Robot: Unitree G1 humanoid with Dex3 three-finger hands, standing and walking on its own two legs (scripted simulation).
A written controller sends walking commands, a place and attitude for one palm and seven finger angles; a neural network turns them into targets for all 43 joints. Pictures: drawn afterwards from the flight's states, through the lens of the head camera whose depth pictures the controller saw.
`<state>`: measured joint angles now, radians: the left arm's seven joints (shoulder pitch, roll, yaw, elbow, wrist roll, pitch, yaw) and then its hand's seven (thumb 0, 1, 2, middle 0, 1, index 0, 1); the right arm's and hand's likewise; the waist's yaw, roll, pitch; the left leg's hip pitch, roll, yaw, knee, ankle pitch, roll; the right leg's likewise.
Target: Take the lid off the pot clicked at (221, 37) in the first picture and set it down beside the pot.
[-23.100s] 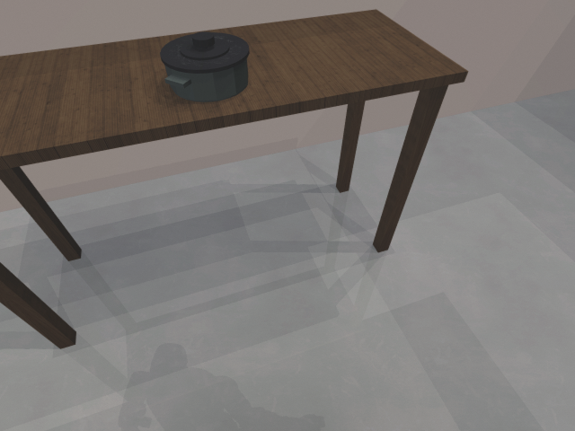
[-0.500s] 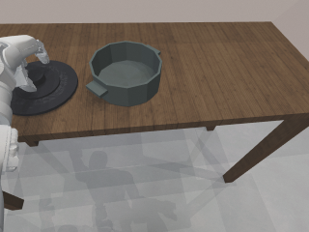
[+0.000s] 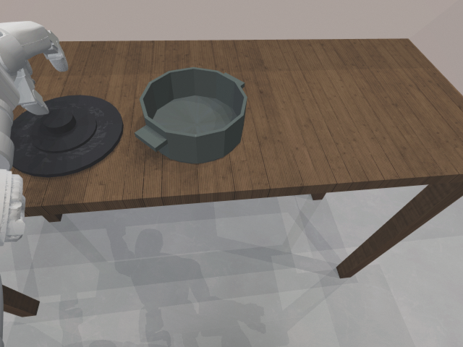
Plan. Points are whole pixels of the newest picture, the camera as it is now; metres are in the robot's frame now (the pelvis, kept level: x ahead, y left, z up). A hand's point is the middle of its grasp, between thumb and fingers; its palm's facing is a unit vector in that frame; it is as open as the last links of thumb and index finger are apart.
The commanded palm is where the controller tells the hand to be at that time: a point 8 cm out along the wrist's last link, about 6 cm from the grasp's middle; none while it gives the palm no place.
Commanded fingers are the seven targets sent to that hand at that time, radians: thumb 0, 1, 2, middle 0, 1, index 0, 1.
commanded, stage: raise the empty hand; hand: left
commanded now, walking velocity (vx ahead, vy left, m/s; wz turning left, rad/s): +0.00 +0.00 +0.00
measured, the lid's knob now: (59, 121) +0.50 +0.29 +0.10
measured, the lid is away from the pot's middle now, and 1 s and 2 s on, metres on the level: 0.24 0.24 0.24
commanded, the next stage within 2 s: draw the hand back to the body in 0.56 s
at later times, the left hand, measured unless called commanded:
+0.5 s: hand (9, 48) +0.48 +0.29 +0.25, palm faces -0.27 -0.10 -0.96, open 11.0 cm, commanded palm +0.49 +0.28 +0.31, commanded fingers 0.00 -0.11 0.85 -0.45 -0.67 -0.45 -0.67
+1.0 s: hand (8, 59) +0.46 +0.29 +0.24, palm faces -0.22 -0.08 -0.97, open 11.0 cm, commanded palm +0.42 +0.28 +0.30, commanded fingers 0.00 -0.11 0.85 -0.45 -0.67 -0.45 -0.67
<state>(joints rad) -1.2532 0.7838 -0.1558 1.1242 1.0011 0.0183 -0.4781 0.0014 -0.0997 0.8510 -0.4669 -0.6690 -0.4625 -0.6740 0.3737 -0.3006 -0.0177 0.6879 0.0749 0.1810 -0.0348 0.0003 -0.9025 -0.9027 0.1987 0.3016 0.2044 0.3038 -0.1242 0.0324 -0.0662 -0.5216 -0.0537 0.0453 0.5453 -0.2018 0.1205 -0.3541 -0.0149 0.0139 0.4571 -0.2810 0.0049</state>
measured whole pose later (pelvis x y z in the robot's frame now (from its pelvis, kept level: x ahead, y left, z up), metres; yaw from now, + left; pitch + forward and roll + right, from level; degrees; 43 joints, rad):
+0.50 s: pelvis +0.00 +0.00 +0.00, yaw +1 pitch +9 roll -3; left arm -1.39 0.78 -0.21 1.14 1.01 0.09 -0.55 0.00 -0.10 0.85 -0.47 -0.67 -0.46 -0.67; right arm 0.36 -0.31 -0.01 0.71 0.07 0.16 -0.02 0.00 -0.90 -0.90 0.20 0.30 0.20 0.30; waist -0.12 0.03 -0.06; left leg -0.47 -0.07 0.03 0.49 -0.18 0.12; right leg -0.30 -0.03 0.01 0.41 -0.26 0.01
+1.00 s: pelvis +0.01 -0.01 +0.01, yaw +1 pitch +8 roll -2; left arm -1.13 0.81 -0.10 0.83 0.97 0.13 -0.57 0.00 -0.10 0.85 -0.47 -0.67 -0.46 -0.67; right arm 0.35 -0.30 -0.02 0.63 0.08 0.19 0.00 0.00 -0.90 -0.90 0.20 0.30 0.20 0.30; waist -0.10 0.04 -0.06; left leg -0.43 -0.07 0.04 0.48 -0.18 0.12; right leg -0.27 -0.03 0.02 0.41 -0.27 0.02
